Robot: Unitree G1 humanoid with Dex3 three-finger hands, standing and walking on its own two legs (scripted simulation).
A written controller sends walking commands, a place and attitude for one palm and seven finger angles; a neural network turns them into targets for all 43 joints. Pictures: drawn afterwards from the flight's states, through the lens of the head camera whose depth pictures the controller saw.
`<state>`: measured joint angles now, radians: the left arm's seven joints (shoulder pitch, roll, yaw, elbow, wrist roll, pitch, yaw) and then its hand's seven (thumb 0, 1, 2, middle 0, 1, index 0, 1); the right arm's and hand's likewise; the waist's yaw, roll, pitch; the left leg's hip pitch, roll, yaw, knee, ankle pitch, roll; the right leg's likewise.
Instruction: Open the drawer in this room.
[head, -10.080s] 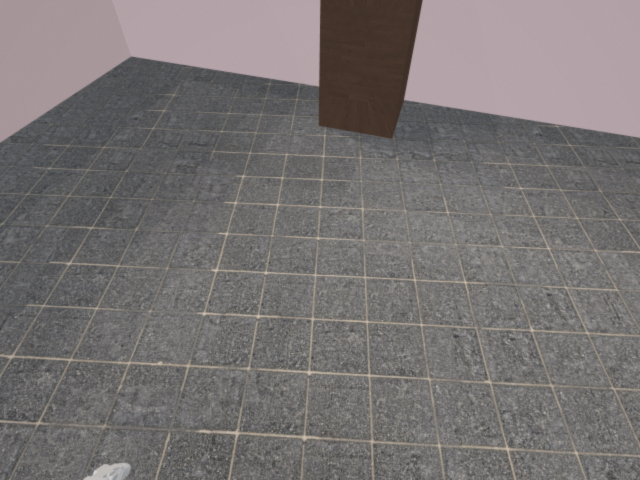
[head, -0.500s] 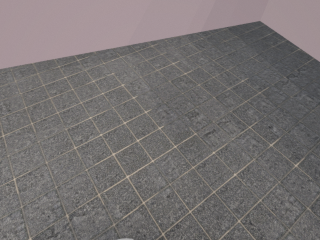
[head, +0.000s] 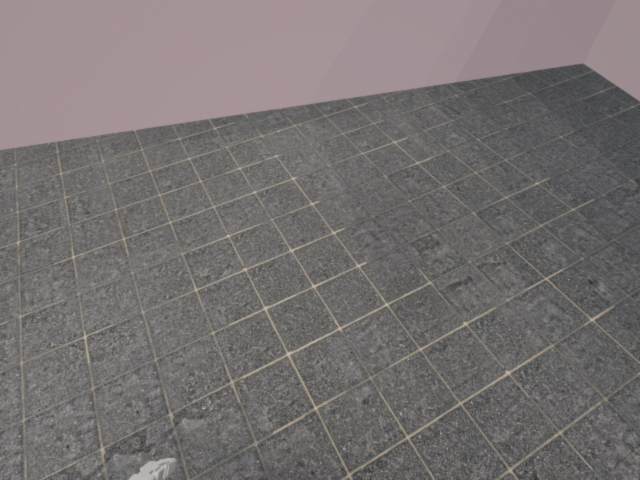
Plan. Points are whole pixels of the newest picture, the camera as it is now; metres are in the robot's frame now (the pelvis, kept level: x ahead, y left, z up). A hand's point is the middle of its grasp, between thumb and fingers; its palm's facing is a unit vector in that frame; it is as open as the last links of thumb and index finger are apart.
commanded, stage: turn or walk to find it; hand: left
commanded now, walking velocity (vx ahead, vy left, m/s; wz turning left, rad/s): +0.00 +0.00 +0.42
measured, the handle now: out of the picture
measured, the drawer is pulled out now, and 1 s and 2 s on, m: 0.00 0.00 0.00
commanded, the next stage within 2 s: none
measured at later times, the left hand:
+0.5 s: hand out of the picture -0.06 +0.22 -0.18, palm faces +0.30 -0.92 -0.23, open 7.4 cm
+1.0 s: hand out of the picture -0.01 +0.23 -0.15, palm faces +0.42 -0.87 -0.26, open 7.4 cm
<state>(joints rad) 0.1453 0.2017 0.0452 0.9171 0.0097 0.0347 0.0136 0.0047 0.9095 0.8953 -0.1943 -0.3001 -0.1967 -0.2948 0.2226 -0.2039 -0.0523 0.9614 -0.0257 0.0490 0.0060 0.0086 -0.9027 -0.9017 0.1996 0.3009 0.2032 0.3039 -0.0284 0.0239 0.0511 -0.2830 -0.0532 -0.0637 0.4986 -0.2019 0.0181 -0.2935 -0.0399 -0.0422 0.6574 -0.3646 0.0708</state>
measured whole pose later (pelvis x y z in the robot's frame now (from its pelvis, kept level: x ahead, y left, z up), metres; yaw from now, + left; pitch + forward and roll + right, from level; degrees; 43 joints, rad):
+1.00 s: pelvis -0.04 +0.00 +0.00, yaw +26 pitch +0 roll +1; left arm 0.12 0.20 0.03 0.91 0.01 0.02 0.02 0.00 0.91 0.90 -0.20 -0.30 -0.20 -0.29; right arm 0.23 -0.22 -0.06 0.97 -0.02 0.05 0.00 0.01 -0.90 -0.90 0.20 0.30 0.20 0.30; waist -0.03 0.03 0.06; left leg -0.29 -0.07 -0.10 0.55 -0.26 0.01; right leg -0.25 -0.03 -0.05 0.54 -0.29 0.04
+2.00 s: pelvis -0.06 -0.01 +0.00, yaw +52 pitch +0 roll +1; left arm 0.11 0.18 0.03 0.90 0.01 0.01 0.02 0.00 0.91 0.90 -0.20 -0.30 -0.20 -0.29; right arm 0.26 -0.22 -0.07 0.98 -0.02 0.05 0.00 0.01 -0.90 -0.90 0.20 0.30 0.20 0.30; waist -0.04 0.06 0.06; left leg -0.32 -0.07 -0.12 0.63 -0.34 -0.01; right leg -0.26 -0.02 -0.07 0.57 -0.29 0.00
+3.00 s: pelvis -0.08 -0.04 +0.00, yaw +77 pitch +0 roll +0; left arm 0.13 0.19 0.03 0.91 0.02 0.01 0.02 0.00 0.91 0.90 -0.20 -0.30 -0.20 -0.29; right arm 0.23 -0.22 -0.06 0.98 -0.02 0.05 0.00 0.01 -0.90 -0.90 0.20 0.30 0.20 0.30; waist -0.03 0.05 0.07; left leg -0.31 -0.05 -0.09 0.62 -0.33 0.00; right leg -0.25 -0.03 -0.07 0.55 -0.29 0.02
